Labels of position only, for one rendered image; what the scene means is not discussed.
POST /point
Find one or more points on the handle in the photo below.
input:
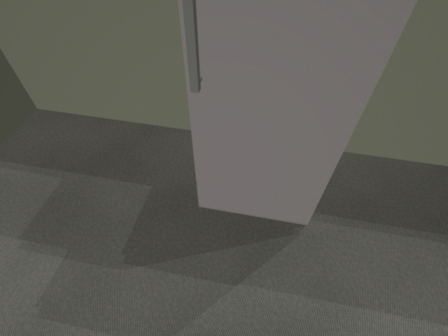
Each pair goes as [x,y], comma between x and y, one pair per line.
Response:
[191,39]

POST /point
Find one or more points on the fridge door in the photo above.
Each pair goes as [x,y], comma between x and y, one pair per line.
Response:
[284,83]

